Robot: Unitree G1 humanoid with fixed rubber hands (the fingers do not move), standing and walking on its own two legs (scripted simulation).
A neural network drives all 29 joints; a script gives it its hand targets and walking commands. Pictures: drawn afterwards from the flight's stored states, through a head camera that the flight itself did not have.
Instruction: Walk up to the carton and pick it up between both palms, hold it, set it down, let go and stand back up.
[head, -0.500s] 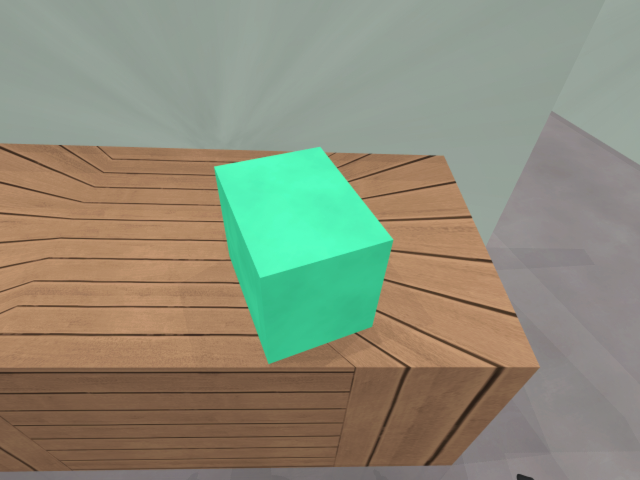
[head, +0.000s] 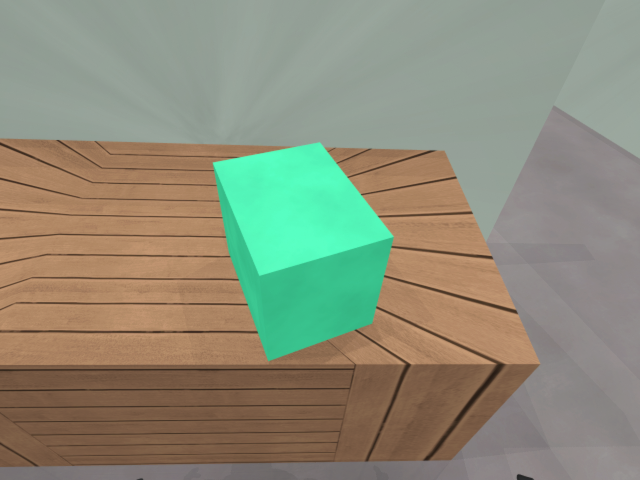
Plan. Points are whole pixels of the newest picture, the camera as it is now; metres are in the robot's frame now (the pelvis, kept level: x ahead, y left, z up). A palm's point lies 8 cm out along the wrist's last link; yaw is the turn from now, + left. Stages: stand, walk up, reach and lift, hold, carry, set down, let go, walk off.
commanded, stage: stand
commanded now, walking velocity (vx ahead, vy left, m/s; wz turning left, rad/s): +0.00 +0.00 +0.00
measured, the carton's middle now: (295, 246) +0.55 +0.05 -0.06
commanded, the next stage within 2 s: none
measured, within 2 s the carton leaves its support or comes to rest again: neither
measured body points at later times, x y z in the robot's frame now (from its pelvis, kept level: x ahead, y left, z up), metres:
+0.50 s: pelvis +0.00 +0.00 +0.00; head +0.00 +0.01 +0.45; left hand +0.12 +0.27 -0.12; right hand +0.11 -0.29 -0.11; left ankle +0.06 +0.13 -0.74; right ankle +0.02 -0.11 -0.74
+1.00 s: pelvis +0.00 +0.00 +0.00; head +0.01 +0.01 +0.45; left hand +0.12 +0.26 -0.12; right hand +0.11 -0.29 -0.11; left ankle +0.06 +0.13 -0.74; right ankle +0.02 -0.11 -0.74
